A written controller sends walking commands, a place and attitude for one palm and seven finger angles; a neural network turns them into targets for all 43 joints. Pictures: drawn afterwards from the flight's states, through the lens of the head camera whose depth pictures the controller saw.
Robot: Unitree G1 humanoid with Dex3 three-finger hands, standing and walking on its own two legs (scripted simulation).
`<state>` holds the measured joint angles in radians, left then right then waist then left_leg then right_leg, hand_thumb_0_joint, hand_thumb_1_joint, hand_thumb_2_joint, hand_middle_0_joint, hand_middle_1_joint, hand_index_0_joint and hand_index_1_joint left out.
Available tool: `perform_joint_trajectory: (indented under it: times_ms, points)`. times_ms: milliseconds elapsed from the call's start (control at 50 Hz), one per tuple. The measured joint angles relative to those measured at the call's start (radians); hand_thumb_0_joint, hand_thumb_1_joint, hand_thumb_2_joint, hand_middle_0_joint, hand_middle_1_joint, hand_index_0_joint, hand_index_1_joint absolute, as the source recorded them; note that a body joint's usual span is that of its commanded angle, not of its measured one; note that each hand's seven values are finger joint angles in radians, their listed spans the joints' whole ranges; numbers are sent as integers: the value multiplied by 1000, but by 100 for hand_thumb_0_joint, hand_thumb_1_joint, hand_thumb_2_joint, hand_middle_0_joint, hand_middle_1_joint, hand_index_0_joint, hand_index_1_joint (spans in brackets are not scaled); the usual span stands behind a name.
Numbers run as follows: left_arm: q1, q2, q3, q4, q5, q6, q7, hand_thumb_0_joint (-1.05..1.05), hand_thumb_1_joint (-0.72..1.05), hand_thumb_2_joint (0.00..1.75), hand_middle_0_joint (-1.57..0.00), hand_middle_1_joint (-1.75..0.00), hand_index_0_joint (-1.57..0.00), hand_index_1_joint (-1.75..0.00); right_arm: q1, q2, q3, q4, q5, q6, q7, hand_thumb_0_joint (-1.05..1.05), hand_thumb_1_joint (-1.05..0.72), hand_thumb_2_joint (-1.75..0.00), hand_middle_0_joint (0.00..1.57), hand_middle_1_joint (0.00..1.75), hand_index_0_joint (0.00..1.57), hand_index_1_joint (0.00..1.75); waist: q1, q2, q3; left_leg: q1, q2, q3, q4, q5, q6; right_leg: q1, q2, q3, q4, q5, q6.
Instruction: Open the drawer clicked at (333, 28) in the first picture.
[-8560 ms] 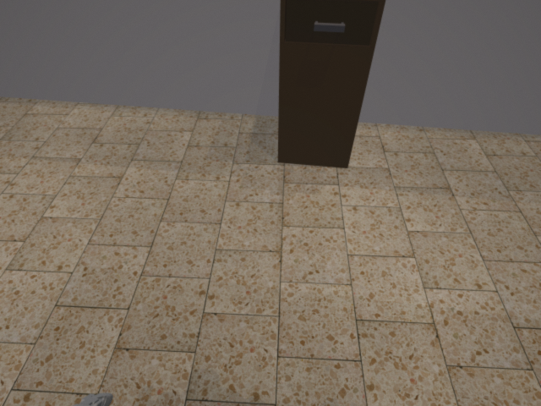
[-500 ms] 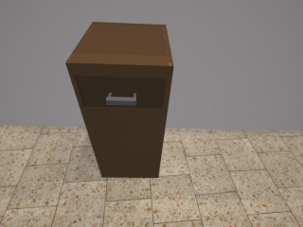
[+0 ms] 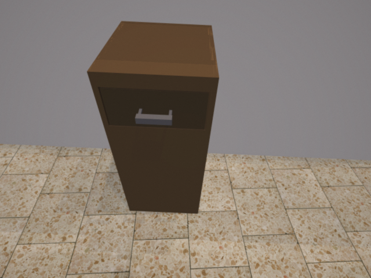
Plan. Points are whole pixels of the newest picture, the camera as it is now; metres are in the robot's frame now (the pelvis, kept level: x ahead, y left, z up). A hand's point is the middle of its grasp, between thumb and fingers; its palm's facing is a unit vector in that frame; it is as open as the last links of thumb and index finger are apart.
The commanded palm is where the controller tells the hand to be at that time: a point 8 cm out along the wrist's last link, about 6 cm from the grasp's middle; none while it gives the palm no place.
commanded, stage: shuffle to correct the standing spot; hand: left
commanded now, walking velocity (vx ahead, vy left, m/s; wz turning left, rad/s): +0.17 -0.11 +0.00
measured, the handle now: (154, 115) +0.61 +0.15 -0.01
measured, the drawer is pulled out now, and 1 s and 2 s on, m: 0.00 0.00 0.00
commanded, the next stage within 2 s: come to a stop and stand still in 0.40 s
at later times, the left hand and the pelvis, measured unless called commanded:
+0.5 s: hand out of the picture +0.13 +0.16 -0.17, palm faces -0.02 -0.98 -0.22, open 7.3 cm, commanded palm none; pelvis +0.08 -0.04 +0.00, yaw -1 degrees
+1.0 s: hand out of the picture +0.15 +0.11 -0.18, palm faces +0.06 -0.97 -0.23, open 7.3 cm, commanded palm none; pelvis +0.13 -0.07 -0.01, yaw +0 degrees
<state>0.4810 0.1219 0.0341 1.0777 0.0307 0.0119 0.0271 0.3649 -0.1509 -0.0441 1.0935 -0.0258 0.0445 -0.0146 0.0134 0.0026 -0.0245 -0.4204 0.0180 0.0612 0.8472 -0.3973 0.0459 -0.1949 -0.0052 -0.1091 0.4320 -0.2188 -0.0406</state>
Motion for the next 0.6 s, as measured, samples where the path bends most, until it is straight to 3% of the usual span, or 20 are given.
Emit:
perform_joint_trajectory:
  times_ms: [60, 120, 140, 200, 240, 280, 400, 480, 520, 560, 600]
  points:
    - [-2, -5, -2, 15, 4, -1, 0, 0, 91, 90, -20, -30, -20, -30, -4, 6, -5, -17, 0, -11, 6, 1, -91, -90, 20, 30, 19, 30, -7, -8, -13, 1, 27, 26, 10, -7, -4, 14, -3, -20, -9, -15, 7]
    - [-12, -9, -5, 14, 3, 3, -8, 0, 91, 90, -20, -30, -20, -30, -8, 13, 3, -38, -1, -36, 3, 1, -91, -90, 20, 30, 19, 30, -9, -14, -16, 89, 43, 57, -188, 32, -12, -5, -7, -29, 50, -56, 14]
    - [-14, -15, -7, 8, 1, 5, -13, 0, 91, 90, -20, -30, -20, -30, -7, 11, 5, -46, -3, -49, 0, 1, -91, -90, 20, 30, 19, 30, -11, -3, -19, 113, 51, 48, -258, 43, -6, -29, -1, -33, 98, -88, 17]
    - [-45, -11, -3, 3, 8, 27, -32, 0, 91, 90, -20, -30, -20, -30, -19, 30, 8, -42, -9, -67, -12, 0, -91, -90, 20, 30, 19, 30, -21, -36, -12, 114, 37, 79, -244, 100, 0, -143, -21, 19, 343, -186, 19]
    - [-77, -6, 3, -6, 14, 33, -43, 1, 91, 90, -20, -30, -20, -30, -12, 38, 12, -35, -9, -74, -17, 0, -91, -90, 20, 30, 19, 30, -28, -43, -10, 146, 31, 92, -292, 115, -2, -222, -36, 39, 487, -147, 26]
    - [-113, 0, 9, -24, 14, 27, -50, 1, 91, 90, -20, -30, -20, -30, 1, 43, 15, -25, -9, -81, -19, 0, -91, -90, 20, 30, 20, 30, -30, -39, -7, 183, 28, 95, -357, 142, -10, -274, -56, 47, 532, -84, 39]
    - [-172, 53, 28, -52, 8, 25, -47, 3, 95, 90, -20, -30, -20, -30, 28, 43, 5, 2, -14, -79, -14, 0, -90, -90, 20, 30, 20, 30, -47, -14, 15, 254, 47, 101, -455, 163, -39, -277, -101, 41, 329, -15, 64]
    - [-211, 69, 35, -70, 2, 20, -51, 2, 94, 90, -19, -30, -20, -30, 39, 32, -8, 15, -17, -67, -10, 0, -90, -90, 20, 30, 20, 30, -67, 6, 37, 258, 71, 93, -415, 121, -71, -204, -93, 19, 161, -9, 62]
    - [-221, 77, 35, -82, 1, 2, -51, 2, 93, 90, -19, -30, -20, -30, 54, 25, -12, 22, -14, -58, -6, 0, -90, -90, 21, 30, 20, 30, -64, 6, 39, 234, 84, 83, -330, 62, -80, -142, -80, 10, 66, 24, 47]
    - [-242, 56, 29, -81, -2, -14, -38, 1, 93, 90, -19, -30, -20, -30, 44, 2, -12, 32, -8, -38, -5, 1, -90, -90, 20, 30, 20, 30, -53, 41, 53, 165, 98, 37, -144, -66, -55, -141, -56, -12, 107, 15, 35]
    - [-246, 32, 22, -82, -5, -22, -23, 1, 92, 90, -19, -30, -20, -30, 25, -16, -10, 35, -4, -19, -6, 1, -91, -90, 20, 30, 20, 30, -41, 51, 57, 92, 81, 10, 26, -97, -42, -115, -44, -28, 100, -8, 28]
